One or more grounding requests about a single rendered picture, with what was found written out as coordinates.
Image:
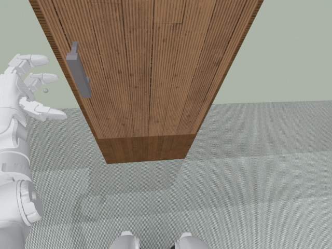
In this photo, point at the right robot thigh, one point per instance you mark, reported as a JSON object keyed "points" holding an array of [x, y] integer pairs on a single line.
{"points": [[191, 242]]}

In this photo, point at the robot left upper arm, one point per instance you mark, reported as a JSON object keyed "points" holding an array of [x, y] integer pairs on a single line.
{"points": [[20, 208]]}

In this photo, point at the robot left forearm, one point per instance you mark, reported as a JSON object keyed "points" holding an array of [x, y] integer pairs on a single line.
{"points": [[14, 149]]}

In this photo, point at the handle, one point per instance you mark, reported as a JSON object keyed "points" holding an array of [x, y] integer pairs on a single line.
{"points": [[75, 65]]}

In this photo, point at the cupboard door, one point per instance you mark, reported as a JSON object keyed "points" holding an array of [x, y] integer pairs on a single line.
{"points": [[154, 65]]}

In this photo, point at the robot left shin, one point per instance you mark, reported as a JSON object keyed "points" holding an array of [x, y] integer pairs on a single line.
{"points": [[126, 233]]}

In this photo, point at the robot left hand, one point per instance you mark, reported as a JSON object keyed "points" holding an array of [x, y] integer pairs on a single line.
{"points": [[13, 89]]}

